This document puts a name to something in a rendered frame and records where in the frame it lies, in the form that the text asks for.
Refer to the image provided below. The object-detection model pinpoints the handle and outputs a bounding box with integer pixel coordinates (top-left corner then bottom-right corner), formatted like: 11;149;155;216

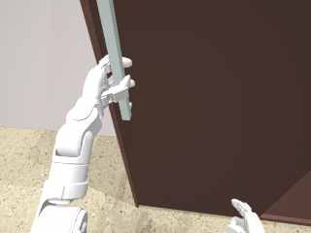
96;0;132;120

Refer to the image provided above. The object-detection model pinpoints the wardrobe door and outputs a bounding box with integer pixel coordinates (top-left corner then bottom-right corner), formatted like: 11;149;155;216
89;0;311;218
264;170;311;219

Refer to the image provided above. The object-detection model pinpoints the robot left hand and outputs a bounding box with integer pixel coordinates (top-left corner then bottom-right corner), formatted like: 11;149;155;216
82;54;135;110

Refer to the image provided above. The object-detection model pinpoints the left robot forearm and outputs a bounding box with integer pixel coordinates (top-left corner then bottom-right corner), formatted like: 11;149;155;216
30;96;104;233

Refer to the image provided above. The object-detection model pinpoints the robot left upper arm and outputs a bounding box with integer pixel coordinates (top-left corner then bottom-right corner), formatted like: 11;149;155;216
32;205;88;233

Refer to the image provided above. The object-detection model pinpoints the robot right hand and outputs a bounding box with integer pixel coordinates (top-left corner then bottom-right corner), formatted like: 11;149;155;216
227;198;265;233

